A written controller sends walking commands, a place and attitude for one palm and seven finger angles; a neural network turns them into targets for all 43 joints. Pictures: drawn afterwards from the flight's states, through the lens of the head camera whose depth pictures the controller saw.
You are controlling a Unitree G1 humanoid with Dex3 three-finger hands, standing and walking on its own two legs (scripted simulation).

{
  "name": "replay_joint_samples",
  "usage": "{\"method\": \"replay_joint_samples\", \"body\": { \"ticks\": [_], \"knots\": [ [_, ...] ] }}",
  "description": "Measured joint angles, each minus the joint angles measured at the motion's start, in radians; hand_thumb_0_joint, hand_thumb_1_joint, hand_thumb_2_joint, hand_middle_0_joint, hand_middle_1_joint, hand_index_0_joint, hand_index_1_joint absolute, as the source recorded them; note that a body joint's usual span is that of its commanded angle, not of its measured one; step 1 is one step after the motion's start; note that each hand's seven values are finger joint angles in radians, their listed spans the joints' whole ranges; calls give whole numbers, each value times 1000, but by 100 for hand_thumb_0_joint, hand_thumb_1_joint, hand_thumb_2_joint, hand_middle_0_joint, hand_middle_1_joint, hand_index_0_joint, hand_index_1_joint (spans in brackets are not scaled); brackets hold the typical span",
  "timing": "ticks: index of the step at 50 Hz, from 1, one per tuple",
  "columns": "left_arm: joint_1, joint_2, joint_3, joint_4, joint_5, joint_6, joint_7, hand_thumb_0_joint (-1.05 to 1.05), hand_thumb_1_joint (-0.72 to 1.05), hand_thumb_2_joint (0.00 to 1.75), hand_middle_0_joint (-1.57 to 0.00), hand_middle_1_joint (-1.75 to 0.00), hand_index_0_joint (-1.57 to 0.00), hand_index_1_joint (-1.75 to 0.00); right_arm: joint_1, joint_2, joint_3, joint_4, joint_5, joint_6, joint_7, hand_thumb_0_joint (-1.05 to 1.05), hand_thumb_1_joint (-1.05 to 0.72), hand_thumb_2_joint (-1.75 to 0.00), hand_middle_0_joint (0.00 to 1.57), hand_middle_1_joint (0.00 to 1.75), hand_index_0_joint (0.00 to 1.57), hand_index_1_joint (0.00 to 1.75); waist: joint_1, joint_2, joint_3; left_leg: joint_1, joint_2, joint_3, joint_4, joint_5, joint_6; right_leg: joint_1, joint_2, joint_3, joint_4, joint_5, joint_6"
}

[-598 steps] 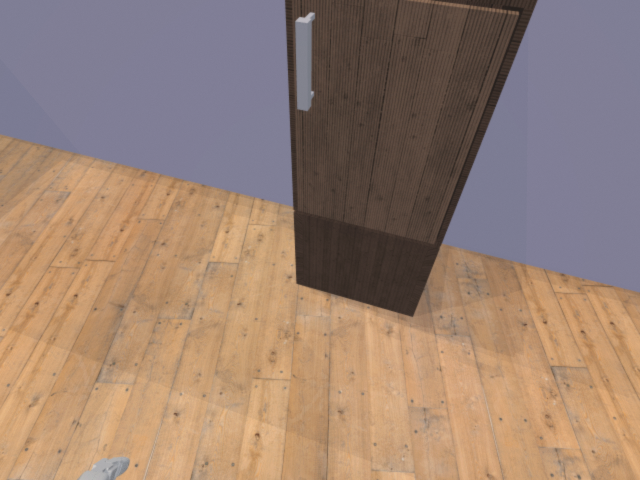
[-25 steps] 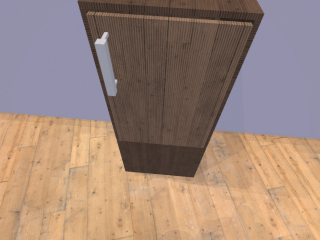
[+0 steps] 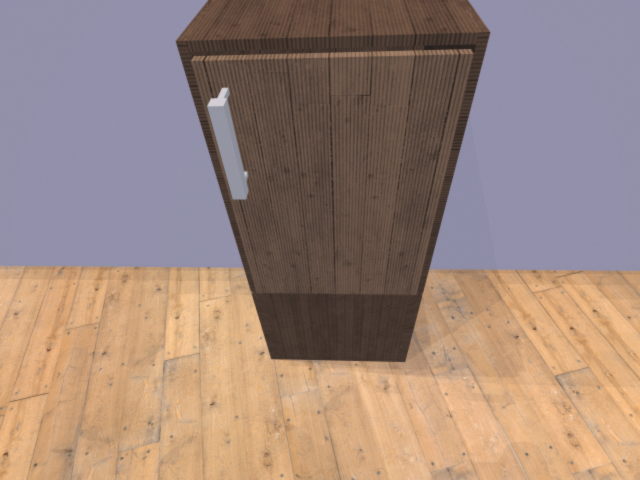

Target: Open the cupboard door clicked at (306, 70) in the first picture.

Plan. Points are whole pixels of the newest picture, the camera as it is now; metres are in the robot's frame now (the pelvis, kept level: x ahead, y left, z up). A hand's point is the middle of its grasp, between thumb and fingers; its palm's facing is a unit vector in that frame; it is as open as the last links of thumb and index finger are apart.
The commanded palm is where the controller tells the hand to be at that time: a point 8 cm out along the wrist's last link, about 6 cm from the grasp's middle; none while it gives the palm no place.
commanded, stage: come to a stop and stand still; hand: left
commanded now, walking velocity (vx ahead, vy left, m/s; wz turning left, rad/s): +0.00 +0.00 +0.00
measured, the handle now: (232, 145) +0.59 +0.18 +0.12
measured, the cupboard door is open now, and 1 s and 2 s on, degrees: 0 0 0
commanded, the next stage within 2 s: look again from close up in 1.26 s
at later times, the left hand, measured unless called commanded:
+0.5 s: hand out of the picture +0.04 +0.15 -0.17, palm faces +0.00 -0.98 -0.21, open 7.4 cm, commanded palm none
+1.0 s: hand out of the picture +0.08 +0.13 -0.16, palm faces +0.02 -0.97 -0.25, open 7.4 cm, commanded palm none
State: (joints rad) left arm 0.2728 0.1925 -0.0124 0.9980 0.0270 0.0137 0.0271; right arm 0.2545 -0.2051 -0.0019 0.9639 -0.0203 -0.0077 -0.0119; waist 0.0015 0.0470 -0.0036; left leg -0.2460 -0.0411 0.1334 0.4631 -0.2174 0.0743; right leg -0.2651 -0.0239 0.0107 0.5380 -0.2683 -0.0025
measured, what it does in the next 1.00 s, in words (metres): shifts its weight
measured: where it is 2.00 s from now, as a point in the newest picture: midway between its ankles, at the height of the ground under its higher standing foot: outside the picture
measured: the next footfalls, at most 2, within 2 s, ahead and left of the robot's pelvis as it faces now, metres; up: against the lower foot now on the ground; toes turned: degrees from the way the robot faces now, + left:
none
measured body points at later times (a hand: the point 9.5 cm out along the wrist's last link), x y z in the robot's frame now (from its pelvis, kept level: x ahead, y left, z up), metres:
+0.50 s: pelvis +0.03 -0.03 +0.00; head +0.05 -0.04 +0.45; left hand +0.04 +0.20 -0.15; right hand +0.04 -0.26 -0.16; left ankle +0.03 +0.07 -0.74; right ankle +0.01 -0.12 -0.74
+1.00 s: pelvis +0.06 -0.06 +0.00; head +0.08 -0.07 +0.45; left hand +0.08 +0.19 -0.14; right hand +0.10 -0.30 -0.16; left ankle +0.03 +0.07 -0.74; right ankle +0.01 -0.12 -0.74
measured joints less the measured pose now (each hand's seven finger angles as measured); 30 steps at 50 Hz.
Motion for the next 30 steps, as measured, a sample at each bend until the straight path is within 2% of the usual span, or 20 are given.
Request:
{"method": "replay_joint_samples", "body": {
  "ticks": [13,25,30],
  "knots": [
    [22,-23,-16,68,-7,-13,-7,1,90,90,-20,-30,-20,-30,68,1,11,107,7,-6,-7,1,-91,-90,20,30,20,30,-7,-41,27,10,17,-20,-44,17,-25,18,19,-19,-53,16,-15],
    [-14,-22,-15,101,-10,-30,0,1,91,90,-20,-30,-20,-30,17,36,23,140,11,-25,-15,1,-91,-90,20,30,20,30,-3,-49,24,45,37,-33,-42,-13,-51,62,40,-30,-70,-7,-36],
    [-26,-17,-11,98,-9,-34,2,1,91,90,-20,-30,-20,-30,-10,33,20,139,10,-27,-20,1,-92,-90,20,30,20,30,1,-46,17,59,43,-36,-44,-23,-59,77,47,-32,-73,-18,-43]
  ]
}}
